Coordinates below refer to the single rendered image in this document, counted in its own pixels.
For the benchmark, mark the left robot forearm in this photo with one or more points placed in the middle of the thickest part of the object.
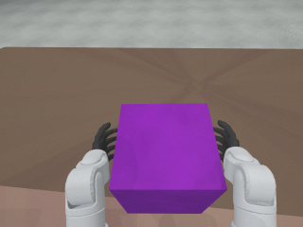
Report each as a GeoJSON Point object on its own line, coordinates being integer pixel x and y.
{"type": "Point", "coordinates": [85, 193]}

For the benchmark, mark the right robot hand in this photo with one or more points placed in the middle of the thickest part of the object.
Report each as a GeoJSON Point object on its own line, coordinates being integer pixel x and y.
{"type": "Point", "coordinates": [228, 139]}

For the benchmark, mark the carton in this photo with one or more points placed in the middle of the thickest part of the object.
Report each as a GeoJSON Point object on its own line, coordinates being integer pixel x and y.
{"type": "Point", "coordinates": [166, 159]}

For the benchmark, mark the right robot forearm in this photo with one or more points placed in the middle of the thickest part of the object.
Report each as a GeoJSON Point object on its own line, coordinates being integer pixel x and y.
{"type": "Point", "coordinates": [254, 189]}

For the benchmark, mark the left robot hand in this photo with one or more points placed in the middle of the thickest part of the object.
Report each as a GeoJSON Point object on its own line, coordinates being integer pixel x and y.
{"type": "Point", "coordinates": [101, 142]}

